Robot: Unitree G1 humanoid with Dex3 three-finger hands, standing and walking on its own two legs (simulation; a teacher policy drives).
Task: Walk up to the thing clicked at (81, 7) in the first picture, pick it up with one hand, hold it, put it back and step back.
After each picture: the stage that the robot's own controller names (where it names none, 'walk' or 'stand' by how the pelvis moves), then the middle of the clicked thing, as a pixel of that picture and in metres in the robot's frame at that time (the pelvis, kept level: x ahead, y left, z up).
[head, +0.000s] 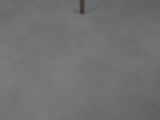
stand; (82, 5) +2.06 +0.00 -0.66
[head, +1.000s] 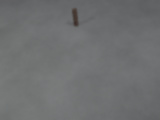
walk; (75, 17) +1.94 +0.20 -0.64
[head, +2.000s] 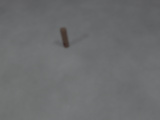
walk; (64, 38) +1.38 +0.28 -0.65
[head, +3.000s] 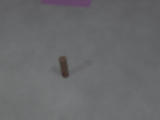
walk; (64, 67) +0.93 +0.24 -0.65
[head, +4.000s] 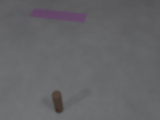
walk; (58, 102) +0.59 +0.20 -0.63
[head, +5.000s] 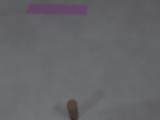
stand; (73, 111) +0.45 +0.09 -0.61
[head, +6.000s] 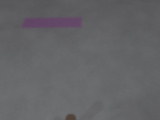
stand; out of the picture +0.41 +0.11 -0.64
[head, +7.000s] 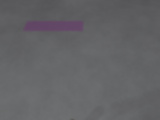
walk; out of the picture +0.39 +0.10 -0.66
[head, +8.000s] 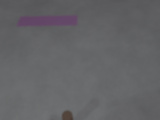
stand; out of the picture +0.42 +0.14 -0.64
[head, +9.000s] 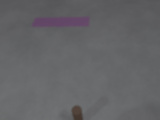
walk; (78, 117) +0.47 +0.11 -0.65
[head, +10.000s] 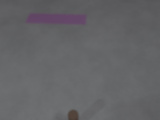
stand; out of the picture +0.42 +0.09 -0.64
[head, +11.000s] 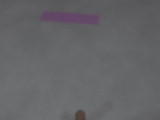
stand; out of the picture +0.42 +0.07 -0.64
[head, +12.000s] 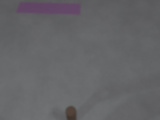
walk; (71, 116) +0.39 +0.08 -0.64
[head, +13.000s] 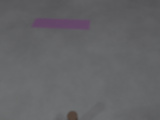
stand; out of the picture +0.45 +0.10 -0.66
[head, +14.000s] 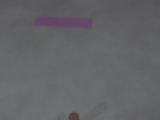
stand; out of the picture +0.43 +0.09 -0.66
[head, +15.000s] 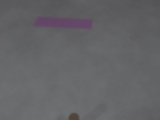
stand; out of the picture +0.43 +0.09 -0.66
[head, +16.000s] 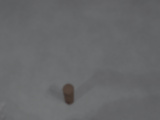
go down; (68, 95) +0.46 +0.07 -0.55
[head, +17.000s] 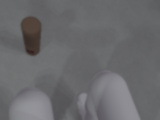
go down; (32, 39) +0.54 +0.10 -0.25
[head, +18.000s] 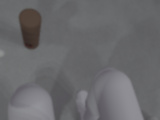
close in; (30, 32) +0.53 +0.09 -0.24
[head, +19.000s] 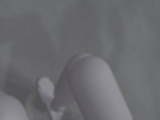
close in; out of the picture +0.54 +0.15 -0.21
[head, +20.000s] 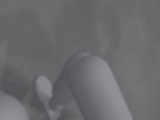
close; out of the picture +0.52 +0.14 -0.21
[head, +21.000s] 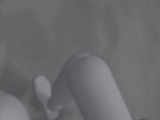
close; out of the picture +0.51 +0.14 -0.22
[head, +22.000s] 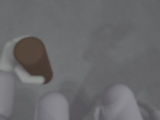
lift; (38, 66) +0.38 +0.14 -0.05
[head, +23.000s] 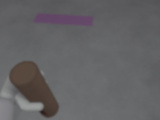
hold; (39, 94) +0.29 +0.15 +0.06
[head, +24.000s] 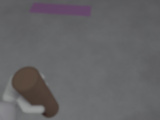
hold; (40, 96) +0.29 +0.15 +0.02
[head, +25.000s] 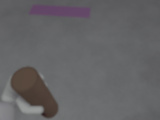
hold; (39, 97) +0.29 +0.15 +0.03
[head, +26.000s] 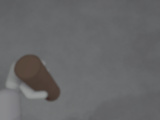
crouch; (42, 82) +0.34 +0.13 -0.02
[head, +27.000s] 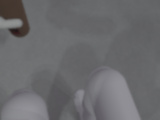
lower; (11, 11) +0.54 +0.10 -0.05
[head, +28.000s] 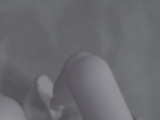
lower; out of the picture +0.50 +0.17 -0.21
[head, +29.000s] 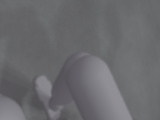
lower; out of the picture +0.50 +0.16 -0.21
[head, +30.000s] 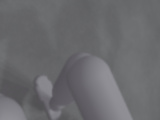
lower; out of the picture +0.50 +0.15 -0.21
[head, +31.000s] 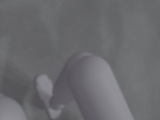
lower; out of the picture +0.50 +0.15 -0.21
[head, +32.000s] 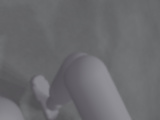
open; out of the picture +0.51 +0.14 -0.22
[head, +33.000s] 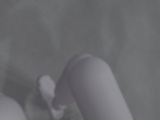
withdraw; out of the picture +0.49 +0.13 -0.21
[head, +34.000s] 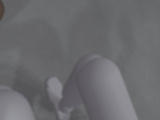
stand; out of the picture +0.50 +0.13 -0.19
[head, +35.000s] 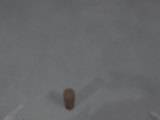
stand; (69, 100) +0.44 +0.05 -0.53
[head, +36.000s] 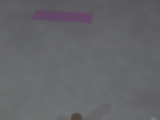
stand; out of the picture +0.41 +0.05 -0.59
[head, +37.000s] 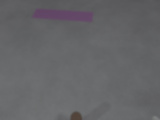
stand; out of the picture +0.41 +0.05 -0.59
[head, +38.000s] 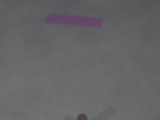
stand; out of the picture +0.42 +0.05 -0.65
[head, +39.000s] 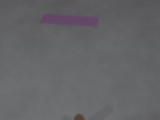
stand; out of the picture +0.41 +0.07 -0.66
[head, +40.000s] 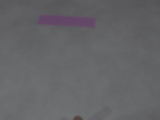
walk; out of the picture +0.40 +0.07 -0.66
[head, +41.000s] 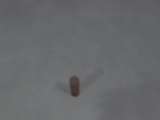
walk; (74, 87) +0.55 +0.07 -0.63
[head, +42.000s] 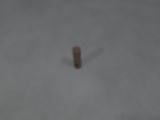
walk; (77, 58) +0.88 +0.09 -0.63
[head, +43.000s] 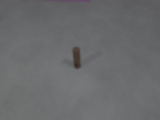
walk; (76, 58) +1.04 +0.09 -0.63
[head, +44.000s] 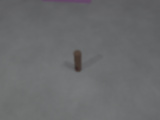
stand; (77, 61) +1.01 +0.06 -0.66
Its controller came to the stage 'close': yes
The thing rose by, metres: 0.67
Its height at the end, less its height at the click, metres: +0.00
